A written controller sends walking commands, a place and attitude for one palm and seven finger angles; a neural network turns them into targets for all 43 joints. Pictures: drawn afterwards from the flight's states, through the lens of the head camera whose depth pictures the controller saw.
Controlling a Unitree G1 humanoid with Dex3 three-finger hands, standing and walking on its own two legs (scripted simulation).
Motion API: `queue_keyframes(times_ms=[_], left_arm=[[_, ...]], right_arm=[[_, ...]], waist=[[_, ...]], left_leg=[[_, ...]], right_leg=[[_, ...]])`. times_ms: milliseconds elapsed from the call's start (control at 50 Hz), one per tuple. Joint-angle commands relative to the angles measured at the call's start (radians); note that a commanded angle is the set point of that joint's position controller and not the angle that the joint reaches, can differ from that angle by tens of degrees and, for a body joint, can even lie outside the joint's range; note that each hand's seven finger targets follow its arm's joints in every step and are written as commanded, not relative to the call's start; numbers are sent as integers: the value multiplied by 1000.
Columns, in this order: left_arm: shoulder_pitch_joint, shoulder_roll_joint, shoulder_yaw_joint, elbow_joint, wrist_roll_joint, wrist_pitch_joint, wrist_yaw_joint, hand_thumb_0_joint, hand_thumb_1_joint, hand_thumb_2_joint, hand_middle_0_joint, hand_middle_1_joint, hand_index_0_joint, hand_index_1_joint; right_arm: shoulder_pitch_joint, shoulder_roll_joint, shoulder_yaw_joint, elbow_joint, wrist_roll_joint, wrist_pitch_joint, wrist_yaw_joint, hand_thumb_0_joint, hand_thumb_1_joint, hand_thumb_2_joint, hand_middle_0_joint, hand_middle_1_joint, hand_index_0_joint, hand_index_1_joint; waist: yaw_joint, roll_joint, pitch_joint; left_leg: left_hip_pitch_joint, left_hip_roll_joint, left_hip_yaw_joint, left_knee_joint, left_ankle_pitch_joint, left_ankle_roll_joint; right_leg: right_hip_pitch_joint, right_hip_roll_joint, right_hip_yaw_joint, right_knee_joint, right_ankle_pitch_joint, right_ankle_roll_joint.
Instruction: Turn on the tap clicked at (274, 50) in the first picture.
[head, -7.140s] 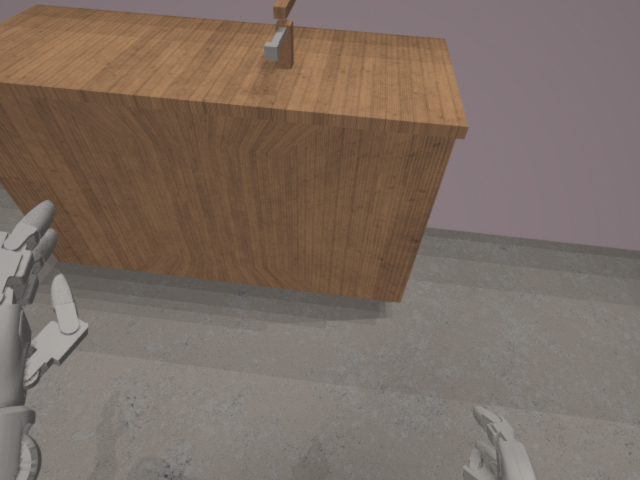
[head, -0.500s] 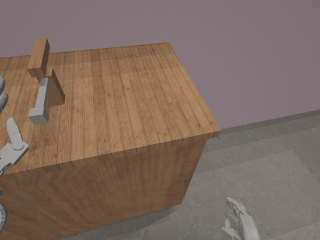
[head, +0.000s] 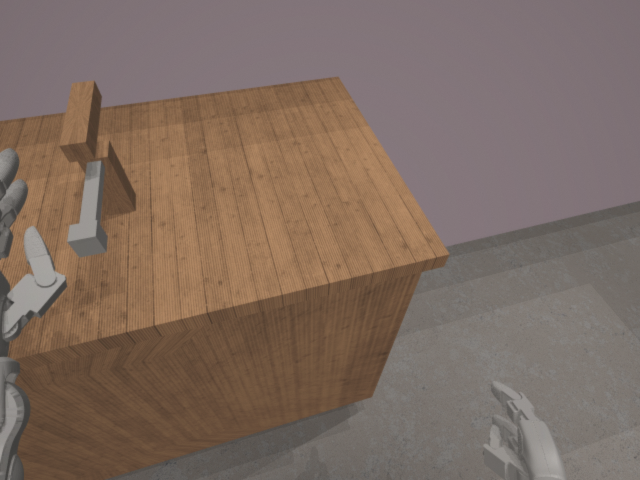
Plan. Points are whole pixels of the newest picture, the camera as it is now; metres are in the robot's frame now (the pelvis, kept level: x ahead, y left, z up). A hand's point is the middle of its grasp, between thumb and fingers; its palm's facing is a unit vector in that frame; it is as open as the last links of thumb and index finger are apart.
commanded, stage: come to a stop and stand still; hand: left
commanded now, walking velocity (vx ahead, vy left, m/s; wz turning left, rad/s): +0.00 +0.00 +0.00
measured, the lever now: (88, 238) +0.32 +0.30 +0.14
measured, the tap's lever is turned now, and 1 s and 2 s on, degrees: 0 0 0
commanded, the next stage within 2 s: look again from close up in 0.64 s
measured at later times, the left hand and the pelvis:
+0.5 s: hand (63, 282) +0.25 +0.28 +0.15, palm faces +0.36 -0.86 -0.36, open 7.4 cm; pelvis +0.03 +0.04 +0.00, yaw +1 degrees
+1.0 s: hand (41, 293) +0.24 +0.29 +0.16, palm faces +0.42 -0.83 -0.36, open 7.4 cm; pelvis +0.03 +0.03 +0.00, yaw +2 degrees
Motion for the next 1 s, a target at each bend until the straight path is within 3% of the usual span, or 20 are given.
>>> queue_keyframes(times_ms=[0,20,40,60,140,220,300,380,440,460,480,540,600,660,740,760,840,860,940,980], left_arm=[[128,178,54,-281,11,-71,-4,0,900,900,-200,-300,-200,-300],[138,205,96,-262,7,-70,-2,0,900,900,-200,-300,-200,-300],[139,273,166,-274,6,-70,8,0,900,900,-200,-300,-200,-300],[117,237,153,-280,2,-75,7,0,900,900,-200,-300,-200,-300],[43,235,169,-286,2,-94,11,0,900,900,-200,-300,-200,-300],[64,159,100,-242,13,-88,-2,0,900,900,-200,-300,-200,-300],[57,105,11,-322,27,-77,-8,0,900,900,-200,-300,-200,-300],[60,143,43,-379,32,-72,4,0,900,900,-200,-300,-200,-300],[79,210,125,-386,28,-72,16,0,900,900,-200,-300,-200,-300],[90,176,104,-371,21,-73,12,0,900,900,-200,-300,-200,-300],[87,187,115,-382,19,-74,13,0,900,900,-200,-300,-200,-300],[101,184,120,-373,15,-73,11,0,900,900,-200,-300,-200,-300],[105,150,78,-362,12,-70,5,0,900,900,-200,-300,-200,-300],[115,123,50,-331,15,-60,6,0,900,900,-200,-300,-200,-300],[91,161,75,-330,19,-51,15,0,900,900,-200,-300,-200,-300],[92,136,53,-319,16,-52,12,0,900,900,-200,-300,-200,-300],[68,183,90,-339,16,-54,21,0,900,900,-200,-300,-200,-300],[69,146,57,-323,12,-56,17,0,900,900,-200,-300,-200,-300],[85,168,76,-316,13,-59,20,0,900,900,-200,-300,-200,-300],[87,149,57,-307,10,-61,17,0,900,900,-200,-300,-200,-300]], right_arm=[[-90,-77,-19,-187,1,-48,2,0,-900,-900,200,300,200,300],[-84,-75,-18,-189,-3,-45,-7,0,-900,-900,200,300,200,300],[-96,-75,-15,-182,-2,-34,-16,0,-900,-900,200,300,200,300],[-90,-75,-17,-190,-7,-31,-24,0,-900,-900,200,300,200,300],[-88,-70,-10,-171,-5,-40,-37,0,-900,-900,200,300,200,300],[-51,-65,-10,-153,-6,-57,-23,0,-900,-900,200,300,200,300],[-52,-71,-12,-143,-8,-72,-5,0,-900,-900,200,300,200,300],[-58,-68,-14,-139,-11,-64,-1,0,-900,-900,200,300,200,300],[-71,-61,-9,-141,-10,-49,-6,0,-900,-900,200,300,200,300],[-66,-58,-9,-142,-11,-41,-6,0,-900,-900,200,300,200,300],[-65,-58,-12,-148,-9,-36,-6,0,-900,-900,200,300,200,300],[-72,-59,-12,-150,-5,-30,-6,0,-900,-900,200,300,200,300],[-64,-64,-15,-154,-7,-25,-3,0,-900,-900,200,300,200,300],[-59,-69,-14,-150,-6,-19,-3,0,-900,-900,200,300,200,300],[-80,-70,-15,-153,-1,-12,-13,0,-900,-900,200,300,200,300],[-72,-70,-12,-153,-5,-8,-13,0,-900,-900,200,300,200,300],[-96,-69,-11,-154,-2,-8,-23,0,-900,-900,200,300,200,300],[-88,-66,-9,-153,-5,-6,-23,0,-900,-900,200,300,200,300],[-98,-67,-11,-151,-1,-10,-26,0,-900,-900,200,300,200,300],[-90,-67,-14,-154,-1,-10,-25,0,-900,-900,200,300,200,300]], waist=[[7,-83,-131],[1,-142,-104],[-1,-133,-98],[-15,-108,-100],[-15,96,-120],[-14,66,-162],[-19,51,-206],[-19,58,-244],[-16,72,-238],[-19,77,-234],[-19,82,-236],[-20,108,-225],[-22,107,-217],[-25,68,-218],[-21,42,-210],[-23,32,-208],[-17,55,-191],[-19,48,-180],[-18,58,-156],[-19,52,-144]], left_leg=[[33,35,-107,-94,-176,3],[38,21,-103,-79,-191,-1],[70,23,-105,-79,-166,-2],[59,32,-125,-99,-177,4],[29,81,-163,-191,-211,20],[44,82,-148,-156,-92,20],[130,75,-137,-106,147,7],[185,72,-129,-60,341,-8],[177,72,-130,-51,373,-15],[173,73,-125,-50,373,-15],[172,73,-126,-48,380,-17],[171,74,-123,-56,366,-20],[160,84,-128,-70,320,-16],[151,74,-124,-71,289,-15],[137,59,-116,-73,216,-11],[123,56,-122,-78,204,-9],[104,48,-126,-96,124,-4],[90,47,-127,-101,101,0],[71,39,-132,-116,9,4],[67,41,-135,-124,-23,6]], right_leg=[[-23,-89,113,-154,-190,-1],[-68,-94,123,-189,-256,-8],[-103,-95,116,-194,-277,-12],[-93,-95,100,-174,-272,-14],[7,-51,49,-66,-99,-1],[72,-58,29,-50,32,1],[68,-60,15,-38,146,5],[72,-59,1,-16,204,5],[77,-59,-7,-8,209,3],[80,-59,-10,-7,204,2],[87,-58,-10,-6,203,1],[80,-55,-15,-7,187,1],[79,-56,-13,-16,146,4],[87,-56,-11,-33,180,4],[96,-69,9,-55,213,4],[105,-70,6,-56,210,3],[105,-74,16,-67,177,3],[108,-76,14,-74,165,1],[97,-79,27,-97,119,-1],[89,-78,32,-104,94,-2]])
